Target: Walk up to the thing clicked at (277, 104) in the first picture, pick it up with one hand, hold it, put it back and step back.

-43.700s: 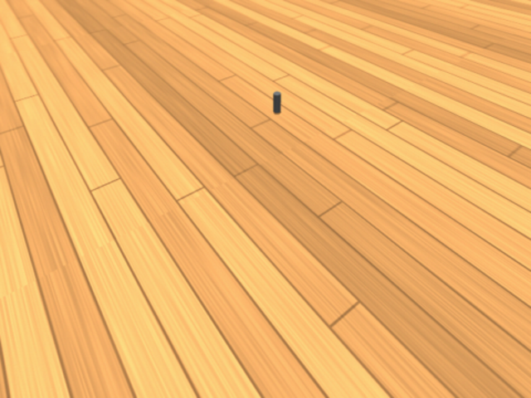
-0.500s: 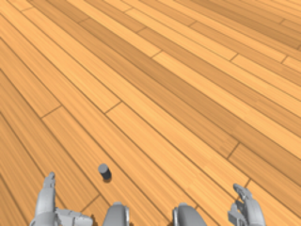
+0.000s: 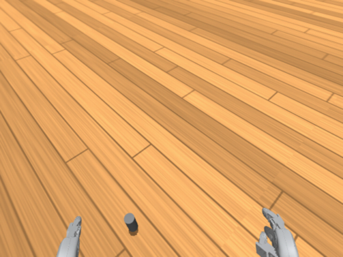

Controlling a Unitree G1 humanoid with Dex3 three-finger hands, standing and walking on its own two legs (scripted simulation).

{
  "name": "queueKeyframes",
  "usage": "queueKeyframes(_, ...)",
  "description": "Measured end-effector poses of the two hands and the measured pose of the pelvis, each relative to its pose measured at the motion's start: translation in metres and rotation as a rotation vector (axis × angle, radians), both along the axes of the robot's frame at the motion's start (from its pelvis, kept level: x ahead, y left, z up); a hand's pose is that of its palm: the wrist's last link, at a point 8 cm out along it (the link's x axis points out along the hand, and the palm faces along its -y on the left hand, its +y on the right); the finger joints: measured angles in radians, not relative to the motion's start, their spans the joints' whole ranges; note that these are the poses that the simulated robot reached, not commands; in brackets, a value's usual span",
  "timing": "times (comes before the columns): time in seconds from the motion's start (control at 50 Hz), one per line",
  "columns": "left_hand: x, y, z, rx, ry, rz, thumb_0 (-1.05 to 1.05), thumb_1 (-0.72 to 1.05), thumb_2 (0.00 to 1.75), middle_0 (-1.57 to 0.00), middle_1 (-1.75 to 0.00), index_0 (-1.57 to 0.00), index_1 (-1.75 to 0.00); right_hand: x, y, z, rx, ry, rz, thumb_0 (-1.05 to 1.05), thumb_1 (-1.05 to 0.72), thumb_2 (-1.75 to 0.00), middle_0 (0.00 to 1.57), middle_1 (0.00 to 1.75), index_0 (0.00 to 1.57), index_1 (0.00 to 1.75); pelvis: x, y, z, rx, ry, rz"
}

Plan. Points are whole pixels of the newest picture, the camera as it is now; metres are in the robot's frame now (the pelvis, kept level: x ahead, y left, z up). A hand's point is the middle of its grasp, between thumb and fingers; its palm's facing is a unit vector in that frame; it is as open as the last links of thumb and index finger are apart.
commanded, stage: home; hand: left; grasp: from the side
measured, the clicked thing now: (131, 222) +0.41 +0.23 -0.65
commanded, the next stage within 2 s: stand in 1.42 s
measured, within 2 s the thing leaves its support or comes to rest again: neither
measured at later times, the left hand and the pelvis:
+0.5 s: hand out of the picture +0.16 +0.17 -0.05, palm faces +0.09 -0.95 -0.29, open 17.5 cm; pelvis -0.01 -0.01 +0.00, yaw +0 degrees
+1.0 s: hand out of the picture +0.15 +0.17 -0.05, palm faces +0.09 -0.95 -0.29, open 17.3 cm; pelvis -0.02 -0.01 +0.01, yaw +0 degrees
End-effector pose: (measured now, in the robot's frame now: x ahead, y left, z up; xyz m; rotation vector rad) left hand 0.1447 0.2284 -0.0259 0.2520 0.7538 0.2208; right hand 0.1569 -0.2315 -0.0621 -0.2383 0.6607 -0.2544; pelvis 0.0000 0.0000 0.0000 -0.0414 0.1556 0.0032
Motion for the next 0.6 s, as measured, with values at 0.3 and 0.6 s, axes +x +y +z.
queueKeyframes(0.3, 0.002, -0.01, 0.003, -0.014, -0.015, -0.018, -0.01, -0.56, 0.05, -0.05, -0.05, -0.05, -0.05, -0.014, -0.014, 0.0, -0.01, 0.02, -0.019, 0.02, -0.89, -0.9, 0.2, 0.3, 0.2, 0.31, -0.004, -0.006, 0.004, 0.005, -0.021, -0.002)
queueKeyframes(0.6, -0.009, -0.011, 0.003, -0.015, -0.009, -0.018, -0.01, -0.54, 0.06, -0.05, -0.05, -0.06, -0.06, -0.026, -0.013, 0.0, 0.0, 0.013, -0.019, 0.02, -0.9, -0.9, 0.2, 0.3, 0.2, 0.31, -0.014, -0.007, 0.005, 0.009, -0.035, -0.004)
